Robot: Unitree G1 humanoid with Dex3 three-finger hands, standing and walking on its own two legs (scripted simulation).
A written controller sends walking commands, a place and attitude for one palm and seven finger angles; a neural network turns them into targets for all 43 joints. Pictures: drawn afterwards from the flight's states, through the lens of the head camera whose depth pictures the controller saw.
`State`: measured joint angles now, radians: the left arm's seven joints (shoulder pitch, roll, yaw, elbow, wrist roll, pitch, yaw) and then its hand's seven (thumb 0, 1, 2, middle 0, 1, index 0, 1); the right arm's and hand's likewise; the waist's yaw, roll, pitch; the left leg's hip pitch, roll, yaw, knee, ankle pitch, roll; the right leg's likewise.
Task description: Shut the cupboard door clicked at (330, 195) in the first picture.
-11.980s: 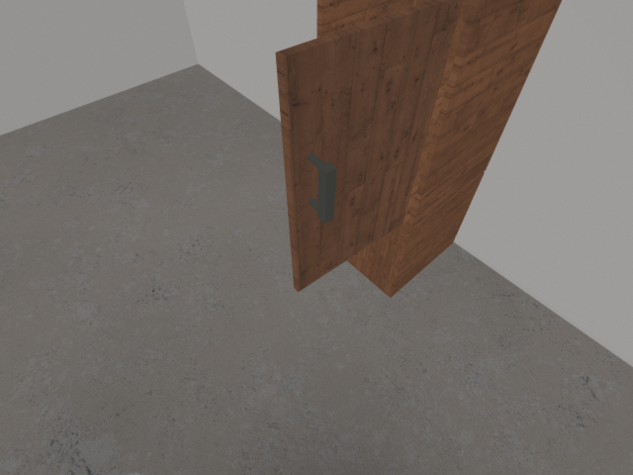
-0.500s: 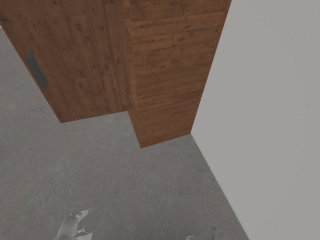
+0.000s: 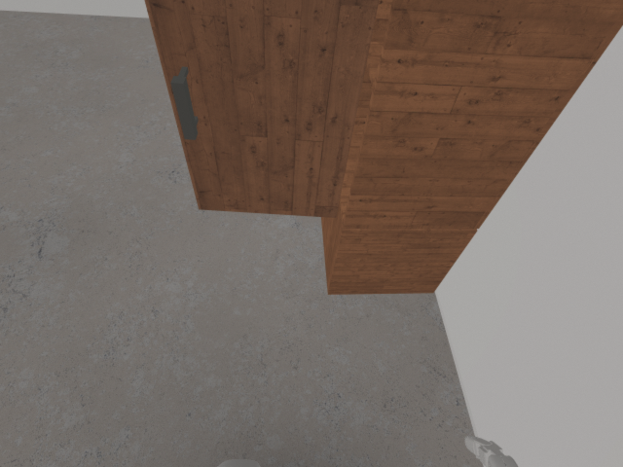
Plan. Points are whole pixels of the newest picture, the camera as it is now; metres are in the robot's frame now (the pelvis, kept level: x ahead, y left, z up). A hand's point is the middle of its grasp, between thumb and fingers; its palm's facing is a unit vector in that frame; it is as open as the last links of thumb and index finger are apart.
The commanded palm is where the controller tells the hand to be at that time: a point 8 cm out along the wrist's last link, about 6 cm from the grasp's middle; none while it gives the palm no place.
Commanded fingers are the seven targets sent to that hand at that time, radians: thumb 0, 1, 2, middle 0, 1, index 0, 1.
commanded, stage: take the last steps up to it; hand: left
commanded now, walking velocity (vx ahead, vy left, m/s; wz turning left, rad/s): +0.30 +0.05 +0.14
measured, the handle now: (187, 103) +0.70 +0.31 +0.02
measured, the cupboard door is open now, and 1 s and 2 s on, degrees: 86 86 86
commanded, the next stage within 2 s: come to a stop and stand still in 0.62 s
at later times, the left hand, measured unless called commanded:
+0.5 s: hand out of the picture +0.06 +0.17 -0.16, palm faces +0.15 -0.98 -0.14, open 7.4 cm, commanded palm none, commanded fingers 0.00 0.90 0.90 -0.20 -0.30 -0.20 -0.30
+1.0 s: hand (193, 329) +0.32 +0.23 -0.16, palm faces +0.04 -0.98 -0.21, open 7.4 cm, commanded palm none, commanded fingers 0.00 0.90 0.90 -0.20 -0.30 -0.20 -0.30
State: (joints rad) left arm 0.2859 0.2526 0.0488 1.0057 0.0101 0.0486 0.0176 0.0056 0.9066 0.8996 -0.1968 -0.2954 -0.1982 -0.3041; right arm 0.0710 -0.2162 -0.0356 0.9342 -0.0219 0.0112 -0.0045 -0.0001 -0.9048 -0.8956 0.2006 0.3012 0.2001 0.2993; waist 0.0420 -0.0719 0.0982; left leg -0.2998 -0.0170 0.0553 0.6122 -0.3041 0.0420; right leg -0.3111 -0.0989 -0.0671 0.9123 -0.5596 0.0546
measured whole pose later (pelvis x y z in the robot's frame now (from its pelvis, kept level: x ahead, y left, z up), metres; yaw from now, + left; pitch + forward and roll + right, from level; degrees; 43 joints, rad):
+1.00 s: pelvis +0.23 +0.04 +0.00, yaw +4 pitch +0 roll +1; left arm 0.12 0.18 0.02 1.00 0.01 0.00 0.02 0.00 0.91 0.90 -0.19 -0.29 -0.20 -0.30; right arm 0.27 -0.14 -0.03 1.09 0.00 0.01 -0.03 0.00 -0.91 -0.90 0.20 0.30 0.20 0.30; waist -0.05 -0.01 0.06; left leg -0.19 0.01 0.12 0.55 -0.36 0.01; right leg -0.33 -0.04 -0.08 0.60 -0.27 -0.02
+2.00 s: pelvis +0.17 +0.04 +0.01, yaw +2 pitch +0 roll +1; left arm 0.32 0.13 -0.01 1.08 0.01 0.01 0.02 0.00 0.91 0.90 -0.20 -0.30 -0.20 -0.30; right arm 0.41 -0.17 0.00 1.09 -0.02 0.01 -0.02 0.00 -0.91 -0.90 0.20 0.30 0.20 0.30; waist -0.02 0.03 0.03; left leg -0.25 0.00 0.12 0.45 -0.20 0.03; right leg -0.28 -0.02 -0.03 0.51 -0.23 -0.02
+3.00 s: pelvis +0.25 +0.01 +0.02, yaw +3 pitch +0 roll +1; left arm 0.26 0.16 0.00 1.11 0.01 -0.03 0.04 0.00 0.91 0.90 -0.20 -0.30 -0.20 -0.30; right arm 0.25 -0.16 0.00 1.14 -0.01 -0.03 -0.04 0.00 -0.91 -0.90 0.20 0.30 0.20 0.30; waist 0.00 0.02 0.04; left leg -0.10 0.03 0.08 0.37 -0.27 -0.02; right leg -0.12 0.02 -0.07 0.42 -0.30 -0.06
